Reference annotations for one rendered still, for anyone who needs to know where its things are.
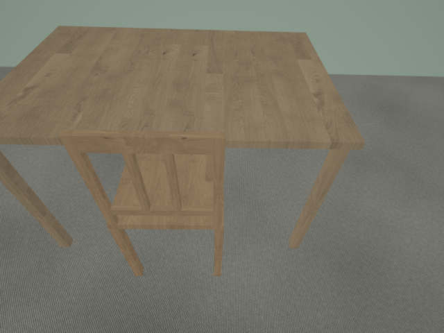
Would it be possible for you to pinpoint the chair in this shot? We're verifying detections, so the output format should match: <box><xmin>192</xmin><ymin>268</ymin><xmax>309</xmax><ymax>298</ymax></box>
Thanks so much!
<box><xmin>58</xmin><ymin>130</ymin><xmax>225</xmax><ymax>276</ymax></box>

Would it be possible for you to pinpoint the table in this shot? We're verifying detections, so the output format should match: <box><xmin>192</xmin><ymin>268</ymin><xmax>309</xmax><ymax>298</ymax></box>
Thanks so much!
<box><xmin>0</xmin><ymin>26</ymin><xmax>365</xmax><ymax>248</ymax></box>

